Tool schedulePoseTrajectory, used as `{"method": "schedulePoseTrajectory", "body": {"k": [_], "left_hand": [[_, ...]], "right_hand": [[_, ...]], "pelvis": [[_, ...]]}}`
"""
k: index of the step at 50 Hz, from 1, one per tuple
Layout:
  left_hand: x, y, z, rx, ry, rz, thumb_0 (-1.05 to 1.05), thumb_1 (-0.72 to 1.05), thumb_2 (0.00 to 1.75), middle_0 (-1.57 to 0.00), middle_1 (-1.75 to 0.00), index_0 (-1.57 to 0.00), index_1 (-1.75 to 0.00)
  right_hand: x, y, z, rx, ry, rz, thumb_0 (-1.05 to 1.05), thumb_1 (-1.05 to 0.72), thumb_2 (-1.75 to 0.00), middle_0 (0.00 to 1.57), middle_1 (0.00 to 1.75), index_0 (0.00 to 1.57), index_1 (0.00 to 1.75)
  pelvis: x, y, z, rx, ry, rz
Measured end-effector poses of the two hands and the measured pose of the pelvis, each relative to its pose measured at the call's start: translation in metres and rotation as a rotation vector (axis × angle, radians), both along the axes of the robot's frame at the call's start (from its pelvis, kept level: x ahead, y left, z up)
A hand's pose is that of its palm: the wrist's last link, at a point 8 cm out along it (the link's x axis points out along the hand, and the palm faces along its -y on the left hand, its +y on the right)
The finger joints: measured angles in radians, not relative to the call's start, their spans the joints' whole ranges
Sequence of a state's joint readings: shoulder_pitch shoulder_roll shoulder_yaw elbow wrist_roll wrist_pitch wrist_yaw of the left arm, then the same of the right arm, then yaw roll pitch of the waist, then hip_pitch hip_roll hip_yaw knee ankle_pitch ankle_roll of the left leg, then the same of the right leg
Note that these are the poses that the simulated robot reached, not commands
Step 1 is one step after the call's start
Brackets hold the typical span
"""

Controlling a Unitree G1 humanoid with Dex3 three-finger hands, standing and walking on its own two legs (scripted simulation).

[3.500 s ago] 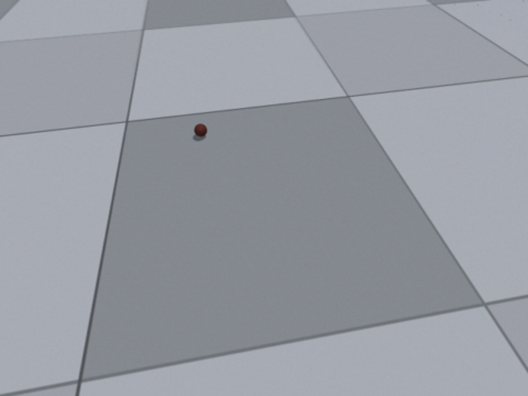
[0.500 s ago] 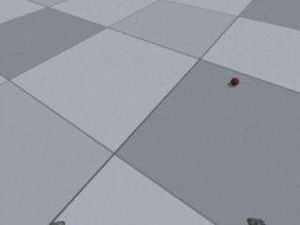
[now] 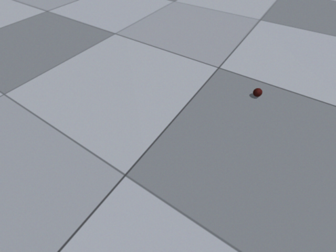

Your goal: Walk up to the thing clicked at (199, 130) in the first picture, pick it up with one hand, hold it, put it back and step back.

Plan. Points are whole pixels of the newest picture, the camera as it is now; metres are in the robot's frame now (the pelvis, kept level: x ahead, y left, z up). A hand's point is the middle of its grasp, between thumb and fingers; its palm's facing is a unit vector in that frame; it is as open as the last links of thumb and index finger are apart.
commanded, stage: stand
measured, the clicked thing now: (257, 92) +1.53 -0.84 -0.74
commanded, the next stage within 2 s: none
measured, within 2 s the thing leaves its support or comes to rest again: neither
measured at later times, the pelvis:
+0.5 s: pelvis +0.02 -0.01 +0.00, yaw -1 degrees
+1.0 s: pelvis +0.02 -0.01 +0.00, yaw -2 degrees
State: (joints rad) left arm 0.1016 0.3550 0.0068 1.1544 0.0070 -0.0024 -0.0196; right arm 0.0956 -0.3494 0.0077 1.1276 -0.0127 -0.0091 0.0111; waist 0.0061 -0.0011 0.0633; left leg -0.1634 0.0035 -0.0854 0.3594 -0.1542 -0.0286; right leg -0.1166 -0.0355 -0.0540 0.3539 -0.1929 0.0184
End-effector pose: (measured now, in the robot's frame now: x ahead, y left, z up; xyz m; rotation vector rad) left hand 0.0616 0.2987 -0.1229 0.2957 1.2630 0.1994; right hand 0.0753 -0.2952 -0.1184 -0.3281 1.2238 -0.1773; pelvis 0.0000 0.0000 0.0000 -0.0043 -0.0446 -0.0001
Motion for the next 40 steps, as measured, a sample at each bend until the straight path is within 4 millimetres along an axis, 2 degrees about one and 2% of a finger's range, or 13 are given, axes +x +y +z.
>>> {"method": "schedulePoseTrajectory", "body": {"k": [8, 29, 40], "left_hand": [[0.003, -0.001, 0.001, 0.007, 0.019, -0.009, 0.01, 0.91, 0.9, -0.2, -0.29, -0.2, -0.3], [0.038, -0.009, 0.007, 0.015, -0.033, -0.043, 0.01, 0.91, 0.9, -0.2, -0.29, -0.2, -0.3], [0.041, -0.013, 0.007, 0.013, -0.033, -0.047, 0.01, 0.91, 0.9, -0.2, -0.29, -0.2, -0.3]], "right_hand": [[-0.005, -0.001, -0.003, 0.004, 0.028, -0.016, 0.01, -0.9, -0.89, 0.2, 0.3, 0.2, 0.3], [0.01, -0.01, -0.002, 0.002, 0.006, -0.03, 0.01, -0.9, -0.89, 0.2, 0.3, 0.2, 0.3], [0.01, -0.012, -0.001, 0.001, 0.009, -0.041, 0.01, -0.9, -0.89, 0.2, 0.3, 0.2, 0.3]], "pelvis": [[0.006, -0.001, 0.001, 0.003, 0.009, -0.009], [0.018, -0.006, 0.002, 0.006, 0.016, -0.023], [0.02, -0.008, 0.002, 0.004, 0.014, -0.025]]}}
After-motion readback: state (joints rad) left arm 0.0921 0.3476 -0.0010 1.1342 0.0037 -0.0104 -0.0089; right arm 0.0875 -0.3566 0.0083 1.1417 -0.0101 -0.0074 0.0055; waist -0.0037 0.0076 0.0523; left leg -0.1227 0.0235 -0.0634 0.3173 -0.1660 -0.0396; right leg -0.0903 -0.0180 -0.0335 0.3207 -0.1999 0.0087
